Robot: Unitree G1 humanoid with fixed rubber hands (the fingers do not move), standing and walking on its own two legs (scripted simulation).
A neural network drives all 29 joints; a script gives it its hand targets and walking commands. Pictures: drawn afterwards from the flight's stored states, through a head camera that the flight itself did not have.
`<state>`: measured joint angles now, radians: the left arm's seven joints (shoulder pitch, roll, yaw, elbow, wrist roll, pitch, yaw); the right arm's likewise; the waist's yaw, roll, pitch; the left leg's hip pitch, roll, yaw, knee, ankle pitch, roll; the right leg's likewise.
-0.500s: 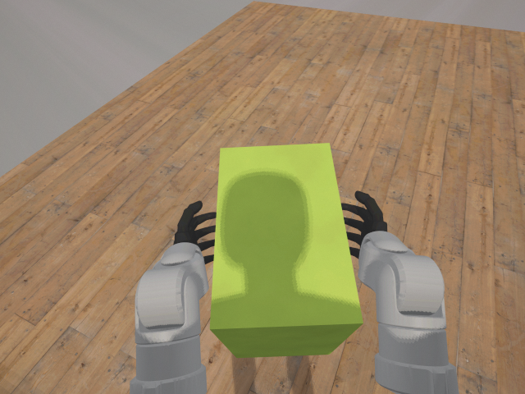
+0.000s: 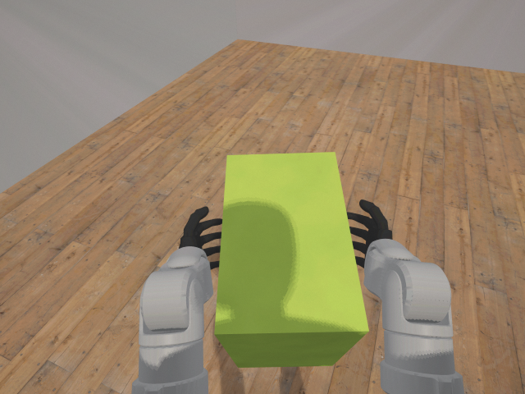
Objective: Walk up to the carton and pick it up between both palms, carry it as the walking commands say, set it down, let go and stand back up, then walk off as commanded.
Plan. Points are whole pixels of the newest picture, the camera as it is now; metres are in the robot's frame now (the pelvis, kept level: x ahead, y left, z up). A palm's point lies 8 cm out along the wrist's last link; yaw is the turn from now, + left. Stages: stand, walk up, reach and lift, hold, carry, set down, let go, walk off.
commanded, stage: carry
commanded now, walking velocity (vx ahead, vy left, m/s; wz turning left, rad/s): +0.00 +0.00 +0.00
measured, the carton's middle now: (283, 267) +0.34 +0.00 +0.05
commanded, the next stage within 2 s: none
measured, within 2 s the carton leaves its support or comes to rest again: neither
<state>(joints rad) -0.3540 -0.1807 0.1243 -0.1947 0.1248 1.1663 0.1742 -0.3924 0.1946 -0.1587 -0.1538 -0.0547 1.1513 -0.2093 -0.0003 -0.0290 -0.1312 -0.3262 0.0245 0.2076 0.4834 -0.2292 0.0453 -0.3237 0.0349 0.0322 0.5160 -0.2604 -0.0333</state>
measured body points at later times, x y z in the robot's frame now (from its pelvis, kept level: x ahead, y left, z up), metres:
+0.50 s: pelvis -0.03 +0.01 +0.00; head -0.09 +0.02 +0.44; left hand +0.27 +0.14 +0.07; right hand +0.27 -0.12 +0.08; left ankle +0.02 +0.08 -0.74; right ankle +0.00 -0.10 -0.74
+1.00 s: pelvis -0.03 +0.01 +0.00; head -0.05 +0.02 +0.45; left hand +0.28 +0.14 +0.08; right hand +0.29 -0.12 +0.08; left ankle +0.02 +0.08 -0.74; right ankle +0.00 -0.10 -0.74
